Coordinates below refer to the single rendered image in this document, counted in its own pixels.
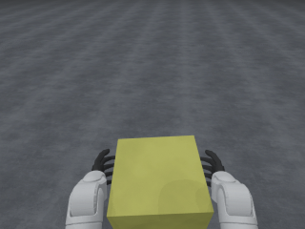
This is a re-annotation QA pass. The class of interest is left robot hand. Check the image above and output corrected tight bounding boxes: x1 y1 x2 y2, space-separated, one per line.
91 149 115 185

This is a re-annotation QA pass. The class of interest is robot right forearm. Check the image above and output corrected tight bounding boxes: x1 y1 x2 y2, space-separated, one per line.
211 171 258 229

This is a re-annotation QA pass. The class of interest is right robot hand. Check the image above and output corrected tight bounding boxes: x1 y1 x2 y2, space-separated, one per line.
200 150 225 187

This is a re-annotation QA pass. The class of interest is carton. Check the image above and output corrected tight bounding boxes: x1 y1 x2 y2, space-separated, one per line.
107 135 214 229

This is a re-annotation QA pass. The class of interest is robot left forearm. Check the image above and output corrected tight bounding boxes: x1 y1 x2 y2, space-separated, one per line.
65 170 108 229

